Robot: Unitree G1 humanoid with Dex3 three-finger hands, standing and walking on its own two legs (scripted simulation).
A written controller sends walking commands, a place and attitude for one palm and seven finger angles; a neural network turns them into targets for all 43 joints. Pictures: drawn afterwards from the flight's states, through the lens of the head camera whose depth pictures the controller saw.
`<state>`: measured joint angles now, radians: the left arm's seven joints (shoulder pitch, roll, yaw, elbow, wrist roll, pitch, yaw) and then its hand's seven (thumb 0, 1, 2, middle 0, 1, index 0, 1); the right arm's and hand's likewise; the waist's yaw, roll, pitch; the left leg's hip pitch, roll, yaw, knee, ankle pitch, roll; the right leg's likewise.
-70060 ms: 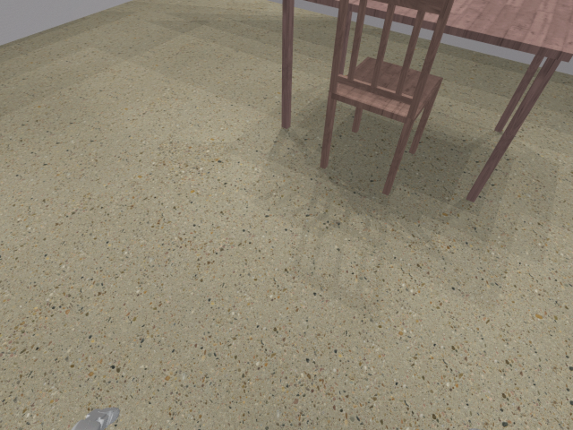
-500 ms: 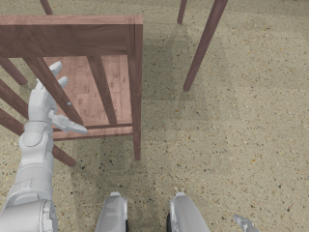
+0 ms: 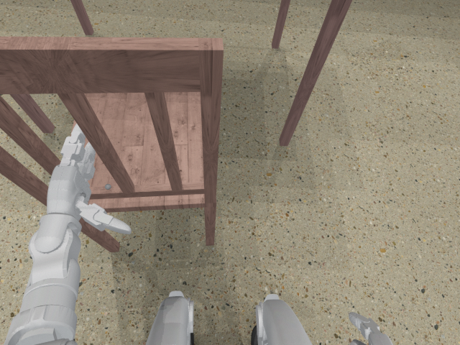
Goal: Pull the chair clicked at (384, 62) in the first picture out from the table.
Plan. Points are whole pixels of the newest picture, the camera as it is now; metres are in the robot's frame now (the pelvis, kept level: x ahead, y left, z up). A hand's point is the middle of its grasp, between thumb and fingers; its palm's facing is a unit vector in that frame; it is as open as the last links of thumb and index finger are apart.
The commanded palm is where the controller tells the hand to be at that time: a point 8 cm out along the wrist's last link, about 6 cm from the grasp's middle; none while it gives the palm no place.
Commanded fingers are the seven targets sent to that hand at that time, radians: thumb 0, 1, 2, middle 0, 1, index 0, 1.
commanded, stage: draw the fingers out of the gap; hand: left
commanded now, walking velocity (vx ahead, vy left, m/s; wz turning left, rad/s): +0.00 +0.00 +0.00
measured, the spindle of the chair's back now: (106, 152) +0.44 +0.22 +0.02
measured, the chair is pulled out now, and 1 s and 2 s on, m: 0.32 0.32 0.32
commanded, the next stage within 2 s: aim the fingers beside a spindle in 0.44 s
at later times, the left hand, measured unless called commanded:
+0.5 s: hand (105, 226) +0.31 +0.20 +0.01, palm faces +0.02 -1.00 -0.06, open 17.5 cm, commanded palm +0.28 +0.25 +0.02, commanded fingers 0.00 -0.55 0.20 0.00 0.00 0.00 0.00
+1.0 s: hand (111, 223) +0.31 +0.19 +0.02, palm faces +0.01 -1.00 -0.04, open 17.2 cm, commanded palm +0.29 +0.25 +0.02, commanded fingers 0.00 -0.50 0.29 -0.06 -0.07 -0.06 -0.07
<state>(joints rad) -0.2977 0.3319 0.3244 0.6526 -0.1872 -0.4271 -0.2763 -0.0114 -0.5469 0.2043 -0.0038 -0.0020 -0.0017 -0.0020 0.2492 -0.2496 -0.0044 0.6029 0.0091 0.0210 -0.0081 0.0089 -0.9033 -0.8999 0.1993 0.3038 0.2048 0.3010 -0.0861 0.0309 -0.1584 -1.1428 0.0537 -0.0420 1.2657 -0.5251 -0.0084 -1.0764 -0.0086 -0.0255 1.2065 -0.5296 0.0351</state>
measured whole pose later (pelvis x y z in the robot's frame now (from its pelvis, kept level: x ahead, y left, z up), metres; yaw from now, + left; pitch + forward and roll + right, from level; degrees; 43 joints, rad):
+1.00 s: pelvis +0.00 -0.01 -0.01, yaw +1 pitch +22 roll -3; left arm 0.01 0.26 0.23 0.24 -0.25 -0.37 -0.26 -0.01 -0.52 0.26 -0.04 -0.04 -0.03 -0.04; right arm 0.17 -0.24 0.00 0.56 0.01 -0.09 -0.05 0.01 -0.90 -0.90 0.20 0.30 0.21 0.30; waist -0.05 0.04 -0.17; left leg -1.17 0.04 -0.07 1.32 -0.55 -0.03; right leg -1.10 -0.01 -0.05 1.28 -0.57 0.02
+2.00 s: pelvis +0.00 +0.00 -0.01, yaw +1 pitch +22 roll -3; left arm -0.08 0.26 0.22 0.34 -0.22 -0.39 -0.23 -0.01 -0.50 0.30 -0.06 -0.08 -0.06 -0.08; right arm 0.20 -0.24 0.00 0.59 0.01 -0.06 -0.04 0.01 -0.90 -0.90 0.20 0.30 0.21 0.30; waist -0.05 0.04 -0.17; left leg -1.14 0.04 -0.06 1.30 -0.54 -0.02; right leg -1.07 -0.02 -0.04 1.24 -0.56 0.03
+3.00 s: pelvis +0.00 -0.01 -0.01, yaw +1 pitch +23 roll -3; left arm -0.24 0.28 0.25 0.49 -0.19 -0.40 -0.20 -0.01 -0.50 0.30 -0.06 -0.08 -0.05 -0.07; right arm 0.20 -0.24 0.00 0.61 0.00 -0.04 -0.04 0.01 -0.90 -0.90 0.20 0.30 0.21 0.30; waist -0.06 0.03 -0.17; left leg -1.17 0.04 -0.07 1.30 -0.54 -0.03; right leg -1.10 -0.01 -0.04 1.26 -0.56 0.02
